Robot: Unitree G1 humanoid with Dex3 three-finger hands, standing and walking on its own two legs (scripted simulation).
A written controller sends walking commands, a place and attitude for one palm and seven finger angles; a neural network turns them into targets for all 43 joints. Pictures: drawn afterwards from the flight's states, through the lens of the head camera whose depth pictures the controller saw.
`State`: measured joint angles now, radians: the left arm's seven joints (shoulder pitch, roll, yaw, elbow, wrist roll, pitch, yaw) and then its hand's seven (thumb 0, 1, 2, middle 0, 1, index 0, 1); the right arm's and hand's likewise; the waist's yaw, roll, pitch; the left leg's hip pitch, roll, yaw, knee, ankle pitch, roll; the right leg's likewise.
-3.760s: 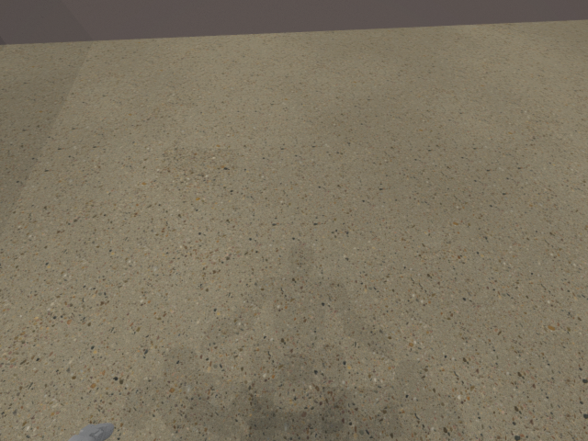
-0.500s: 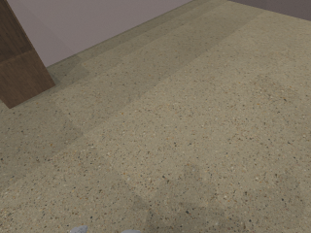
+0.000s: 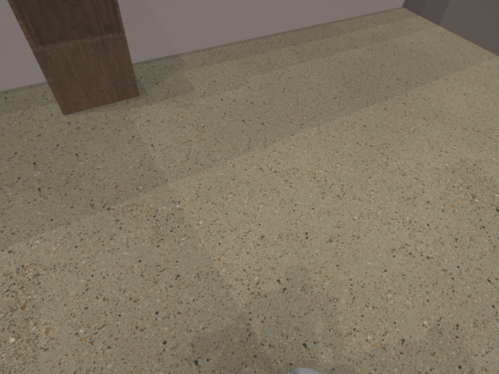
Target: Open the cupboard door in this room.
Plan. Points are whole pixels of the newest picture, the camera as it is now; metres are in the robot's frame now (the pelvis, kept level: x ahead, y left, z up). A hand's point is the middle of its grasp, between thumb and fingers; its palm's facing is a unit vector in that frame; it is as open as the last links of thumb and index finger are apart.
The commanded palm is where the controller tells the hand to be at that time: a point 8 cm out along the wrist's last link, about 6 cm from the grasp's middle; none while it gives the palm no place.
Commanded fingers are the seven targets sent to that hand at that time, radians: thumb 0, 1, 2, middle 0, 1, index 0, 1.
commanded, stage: stand and wait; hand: left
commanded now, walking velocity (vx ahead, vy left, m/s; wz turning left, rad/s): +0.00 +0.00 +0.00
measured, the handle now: out of the picture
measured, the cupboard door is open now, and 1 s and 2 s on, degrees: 0 0 0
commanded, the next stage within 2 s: turn or walk to find it in 0.96 s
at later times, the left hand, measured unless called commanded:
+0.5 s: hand out of the picture +0.01 +0.15 -0.17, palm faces +0.04 -0.98 -0.21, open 7.3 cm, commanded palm none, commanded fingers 0.00 0.90 0.90 -0.20 -0.30 -0.20 -0.30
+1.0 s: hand out of the picture -0.03 +0.12 -0.18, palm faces +0.05 -0.99 -0.15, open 7.4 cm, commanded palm none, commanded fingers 0.00 0.90 0.90 -0.20 -0.30 -0.20 -0.30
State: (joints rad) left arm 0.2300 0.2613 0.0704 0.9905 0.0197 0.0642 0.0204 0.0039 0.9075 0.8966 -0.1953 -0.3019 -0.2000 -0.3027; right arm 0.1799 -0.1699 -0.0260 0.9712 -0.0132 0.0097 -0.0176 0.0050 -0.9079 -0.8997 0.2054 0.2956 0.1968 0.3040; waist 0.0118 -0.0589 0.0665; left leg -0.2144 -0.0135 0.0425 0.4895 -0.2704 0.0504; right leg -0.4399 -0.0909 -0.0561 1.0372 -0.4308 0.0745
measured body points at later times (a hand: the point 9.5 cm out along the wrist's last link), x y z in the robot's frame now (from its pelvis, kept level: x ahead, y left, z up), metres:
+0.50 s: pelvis -0.01 -0.03 +0.00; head -0.01 -0.04 +0.45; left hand +0.01 +0.20 -0.15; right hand -0.03 -0.25 -0.16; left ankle -0.01 +0.09 -0.74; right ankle +0.00 -0.13 -0.74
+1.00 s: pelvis -0.01 -0.03 +0.00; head -0.01 -0.03 +0.45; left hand -0.03 +0.17 -0.16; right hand -0.03 -0.23 -0.16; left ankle -0.01 +0.09 -0.74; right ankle +0.00 -0.13 -0.74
